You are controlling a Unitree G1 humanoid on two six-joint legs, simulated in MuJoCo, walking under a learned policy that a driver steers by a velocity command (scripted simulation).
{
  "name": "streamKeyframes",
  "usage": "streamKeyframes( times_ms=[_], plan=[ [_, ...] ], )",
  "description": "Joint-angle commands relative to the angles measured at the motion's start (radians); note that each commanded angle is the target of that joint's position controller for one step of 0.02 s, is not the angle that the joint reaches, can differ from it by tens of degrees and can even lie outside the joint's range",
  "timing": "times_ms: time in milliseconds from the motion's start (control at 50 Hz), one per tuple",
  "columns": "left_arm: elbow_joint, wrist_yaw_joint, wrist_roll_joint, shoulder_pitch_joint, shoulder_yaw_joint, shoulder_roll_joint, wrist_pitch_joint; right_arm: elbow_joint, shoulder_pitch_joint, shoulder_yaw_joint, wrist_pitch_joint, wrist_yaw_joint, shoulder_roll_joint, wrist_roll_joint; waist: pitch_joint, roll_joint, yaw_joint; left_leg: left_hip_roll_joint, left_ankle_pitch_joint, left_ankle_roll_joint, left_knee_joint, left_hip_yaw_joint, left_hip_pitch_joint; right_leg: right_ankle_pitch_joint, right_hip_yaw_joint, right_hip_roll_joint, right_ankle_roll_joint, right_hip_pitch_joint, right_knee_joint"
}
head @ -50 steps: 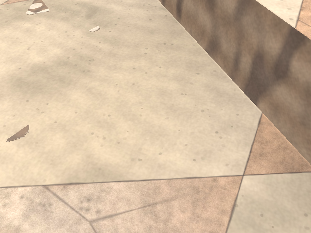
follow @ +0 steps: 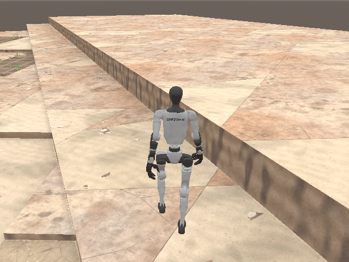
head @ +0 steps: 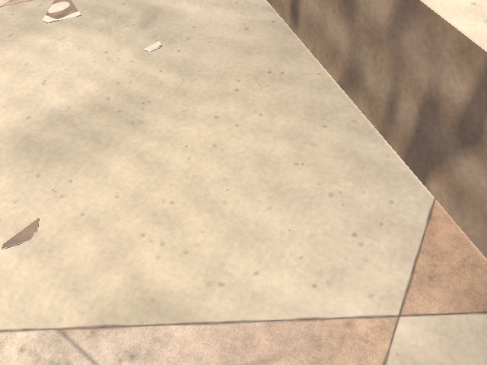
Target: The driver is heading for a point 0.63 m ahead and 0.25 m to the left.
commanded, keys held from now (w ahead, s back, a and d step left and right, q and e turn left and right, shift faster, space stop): w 0.02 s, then w+q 0.86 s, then no key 0.12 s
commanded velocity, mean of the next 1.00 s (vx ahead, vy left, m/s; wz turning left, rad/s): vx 0.48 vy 0.00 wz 0.43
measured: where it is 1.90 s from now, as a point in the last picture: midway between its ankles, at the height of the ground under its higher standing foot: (231, 296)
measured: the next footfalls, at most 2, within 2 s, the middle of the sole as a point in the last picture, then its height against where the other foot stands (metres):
left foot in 0.16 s outside the picture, level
right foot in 0.72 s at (280, 320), level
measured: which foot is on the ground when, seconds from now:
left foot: up 0.00-0.14, down 0.16-0.72, up 0.74-1.00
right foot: down 0.00-0.18, up 0.20-0.70, down 0.72-1.00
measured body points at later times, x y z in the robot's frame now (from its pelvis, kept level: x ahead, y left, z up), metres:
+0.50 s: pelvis +0.28 +0.04 +0.00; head +0.31 +0.05 +0.45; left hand +0.42 +0.30 -0.11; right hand +0.28 -0.22 -0.13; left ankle +0.23 +0.07 -0.74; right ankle +0.47 -0.12 -0.67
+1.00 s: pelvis +0.56 +0.06 +0.01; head +0.60 +0.06 +0.45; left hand +0.46 +0.31 -0.12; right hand +0.81 -0.11 -0.12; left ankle +0.56 +0.21 -0.67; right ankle +0.58 -0.04 -0.74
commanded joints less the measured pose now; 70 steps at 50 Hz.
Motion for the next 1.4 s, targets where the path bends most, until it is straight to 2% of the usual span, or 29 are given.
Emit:
streamKeyframes(
  times_ms=[20, 100, 140, 160, 180, 200, 240, 280, 340, 400, 500, 600, 640, 680, 700, 720, 740, 760, 780, 820, 960, 1080, 1160, 1180, 1200, 1220, 1240, 1280, 1400],
  plan=[
    [-0.018, 0.008, 0.000, 0.054, 0.012, 0.123, -0.012, -0.100, -0.160, 0.015, -0.006, 0.001, -0.002, 0.011, 0.137, -0.126, 0.003, -0.045, 0.067, 0.005, -0.187, 0.070, 0.001, 0.627, 0.097, -0.225, -0.083, -0.096, -0.053],
    [-0.016, 0.016, 0.003, 0.020, 0.023, 0.163, -0.021, -0.089, -0.061, -0.001, -0.012, -0.016, -0.052, 0.014, 0.060, -0.135, -0.067, -0.111, 0.050, 0.091, -0.277, 0.096, 0.216, 1.022, 0.010, -0.265, -0.056, -0.016, 0.097],
    [-0.024, 0.021, 0.005, -0.013, 0.034, 0.189, -0.011, -0.004, 0.195, -0.027, -0.025, -0.025, -0.087, 0.013, -0.070, -0.124, -0.175, -0.151, 0.045, 0.136, -0.346, 0.083, 0.458, 1.072, -0.032, -0.260, -0.036, -0.013, 0.415],
    [-0.033, 0.018, 0.004, -0.019, 0.035, 0.190, -0.008, 0.036, 0.323, -0.045, -0.027, -0.032, -0.125, -0.001, -0.125, -0.097, -0.226, -0.081, -0.014, 0.169, -0.377, -0.008, 0.644, 0.864, -0.053, -0.235, -0.025, -0.150, 0.641],
    [-0.066, 0.007, -0.004, 0.019, 0.023, 0.112, -0.008, 0.042, 0.413, -0.070, -0.024, -0.036, -0.217, -0.016, -0.214, 0.069, -0.205, 0.184, -0.121, 0.270, -0.409, -0.410, 0.846, 0.279, -0.088, -0.116, 0.002, -0.411, 1.023],
    [-0.086, -0.012, -0.010, 0.041, 0.035, 0.118, -0.009, 0.041, 0.357, -0.073, -0.009, -0.023, -0.224, 0.007, -0.256, 0.163, -0.148, 0.304, -0.204, 0.397, -0.607, -0.864, 0.925, -0.196, 0.032, 0.018, 0.014, -0.676, 1.256],
    [-0.160, -0.018, 0.008, -0.166, 0.044, 0.170, -0.023, -0.001, 0.166, -0.051, -0.014, -0.016, -0.131, 0.025, -0.012, -0.021, -0.093, 0.243, -0.248, 0.323, -0.681, -0.636, 0.656, -0.003, 0.094, -0.108, -0.006, -0.765, 1.187],
    [-0.182, -0.016, 0.019, -0.194, 0.048, 0.153, -0.013, 0.000, 0.141, -0.034, -0.030, -0.025, -0.083, 0.019, 0.041, -0.083, -0.021, 0.158, 0.006, 0.266, -0.696, -0.480, 0.464, 0.030, 0.100, -0.153, 0.019, -0.649, 1.056],
    [-0.210, -0.018, 0.031, -0.199, 0.044, 0.122, 0.030, 0.009, 0.201, -0.033, -0.052, -0.035, -0.103, 0.021, 0.028, -0.040, 0.006, 0.099, 0.172, 0.252, -0.695, -0.368, 0.389, 0.020, 0.076, -0.160, 0.066, -0.601, 0.933],
    [-0.280, -0.021, 0.030, -0.349, 0.047, 0.137, 0.047, 0.004, 0.267, -0.037, -0.048, -0.038, -0.129, 0.027, 0.062, -0.009, -0.029, 0.067, 0.172, 0.229, -0.721, -0.346, 0.387, 0.132, 0.047, -0.165, 0.107, -0.683, 0.785],
    [-0.368, -0.034, 0.020, -0.552, 0.043, 0.144, 0.051, -0.002, 0.388, -0.038, -0.036, -0.039, -0.127, 0.025, 0.043, 0.026, -0.112, 0.047, 0.318, 0.161, -0.669, -0.359, 0.537, 0.289, 0.038, -0.132, 0.126, -0.762, 0.587],
    [-0.447, -0.040, 0.009, -0.688, 0.030, 0.151, 0.040, -0.019, 0.445, -0.044, -0.026, -0.052, -0.143, 0.009, 0.044, 0.053, -0.152, 0.065, 0.451, 0.173, -0.585, -0.408, 0.678, 0.247, 0.036, -0.085, 0.111, -0.774, 0.446],
    [-0.458, -0.038, 0.004, -0.658, 0.031, 0.170, 0.029, -0.037, 0.413, -0.050, -0.026, -0.060, -0.161, 0.006, 0.035, 0.067, -0.120, 0.074, 0.500, 0.152, -0.540, -0.428, 0.673, 0.217, 0.050, -0.070, 0.091, -0.668, 0.362],
    [-0.414, -0.024, -0.001, -0.478, 0.050, 0.217, 0.016, -0.063, 0.347, -0.058, -0.035, -0.055, -0.190, 0.009, -0.045, 0.064, -0.034, 0.038, 0.667, 0.105, -0.389, -0.413, 0.601, 0.163, 0.036, -0.021, 0.055, -0.376, 0.286],
    [-0.381, -0.011, 0.004, -0.332, 0.063, 0.251, 0.002, -0.072, 0.321, -0.059, -0.045, -0.043, -0.192, 0.019, -0.128, 0.025, 0.043, -0.013, 0.627, 0.082, -0.209, -0.374, 0.527, 0.210, 0.062, -0.061, 0.024, -0.161, 0.233],
    [-0.375, 0.009, 0.032, -0.167, 0.082, 0.327, -0.004, -0.114, 0.320, -0.044, -0.055, -0.035, -0.132, 0.034, -0.283, -0.066, 0.095, -0.065, 0.317, 0.069, 0.049, -0.320, 0.384, 0.034, 0.277, -0.293, -0.021, 0.086, 0.232],
    [-0.380, 0.008, 0.049, -0.176, 0.099, 0.405, 0.010, -0.136, 0.461, -0.029, -0.046, -0.040, -0.042, 0.074, -0.396, -0.314, 0.010, -0.211, -0.423, 0.038, 0.319, -0.201, 0.084, 0.051, 0.728, -0.556, -0.154, 0.299, 0.152],
    [-0.387, 0.001, 0.031, -0.230, 0.094, 0.317, 0.026, -0.113, 0.439, -0.042, -0.028, -0.051, -0.146, 0.033, -0.312, -0.176, -0.009, -0.110, -0.355, 0.050, 0.413, -0.189, -0.008, -0.101, 0.784, -0.521, -0.159, 0.187, 0.121],
    [-0.399, -0.002, 0.021, -0.299, 0.070, 0.221, 0.026, -0.119, 0.350, -0.046, -0.022, -0.043, -0.151, 0.016, -0.150, -0.071, -0.015, -0.071, -0.245, 0.043, 0.396, -0.177, -0.011, -0.091, 0.601, -0.459, -0.127, 0.025, 0.091],
    [-0.381, -0.005, 0.023, -0.318, 0.056, 0.176, 0.016, -0.138, 0.278, -0.045, -0.011, -0.023, -0.121, 0.000, -0.036, -0.074, -0.034, -0.019, -0.169, 0.030, 0.326, -0.161, 0.025, 0.113, 0.358, -0.367, -0.078, -0.142, 0.041],
    [-0.314, -0.017, 0.001, -0.221, 0.057, 0.190, -0.025, -0.208, 0.163, -0.030, 0.027, 0.009, -0.071, -0.011, 0.001, -0.117, -0.068, -0.028, -0.062, -0.009, 0.169, -0.114, -0.009, 0.775, 0.046, -0.315, -0.087, -0.196, 0.036],
    [-0.277, -0.016, -0.008, -0.179, 0.060, 0.227, -0.001, -0.245, 0.021, 0.004, 0.012, 0.014, -0.056, -0.007, -0.026, -0.156, -0.031, -0.067, 0.104, -0.002, -0.236, -0.017, 0.210, 0.830, -0.064, -0.272, -0.050, -0.192, 0.096],
    [-0.250, -0.004, -0.017, -0.151, 0.065, 0.244, 0.028, -0.192, 0.153, -0.007, -0.018, -0.006, -0.103, -0.031, -0.082, -0.087, -0.092, -0.088, 0.180, 0.057, -0.472, -0.033, 0.416, 0.743, -0.058, -0.254, -0.012, -0.144, 0.362],
    [-0.265, -0.002, -0.017, -0.106, 0.057, 0.222, 0.030, -0.177, 0.219, -0.018, -0.033, -0.014, -0.164, -0.045, -0.163, 0.007, -0.097, 0.054, 0.571, 0.083, -0.444, -0.146, 0.602, 0.475, -0.090, -0.208, 0.024, -0.253, 0.518],
    [-0.281, -0.005, -0.032, 0.009, 0.025, 0.107, 0.038, -0.183, 0.254, -0.025, -0.031, -0.024, -0.207, -0.039, -0.316, 0.204, -0.061, 0.363, 1.108, 0.250, -0.352, -0.434, 0.874, -0.293, -0.096, -0.091, 0.057, -0.480, 0.798],
    [-0.242, 0.001, -0.036, 0.001, 0.035, 0.156, 0.072, -0.174, 0.272, -0.013, -0.020, -0.035, -0.151, 0.029, -0.405, 0.119, -0.090, 0.363, 1.040, 0.314, -0.380, -0.450, 0.815, -0.396, 0.038, -0.076, 0.061, -0.455, 0.851],
    [-0.253, 0.000, -0.024, -0.065, 0.043, 0.179, 0.087, -0.175, 0.213, -0.005, -0.011, -0.042, -0.127, 0.035, -0.289, 0.081, -0.074, 0.310, 0.844, 0.297, -0.451, -0.401, 0.713, -0.367, 0.061, -0.090, 0.067, -0.486, 0.871],
    [-0.256, 0.000, 0.001, -0.149, 0.040, 0.162, 0.099, -0.176, 0.096, 0.018, -0.004, -0.058, -0.073, 0.021, -0.102, 0.062, -0.027, 0.221, 0.625, 0.218, -0.552, -0.316, 0.510, -0.256, 0.070, -0.119, 0.078, -0.472, 0.774],
    [-0.201, 0.011, 0.003, -0.131, 0.033, 0.121, 0.143, -0.137, 0.072, 0.014, -0.002, -0.056, -0.087, 0.007, -0.091, 0.077, -0.002, 0.133, 0.181, 0.155, -0.631, -0.228, 0.354, -0.135, 0.033, -0.090, 0.089, -0.296, 0.538]
  ],
)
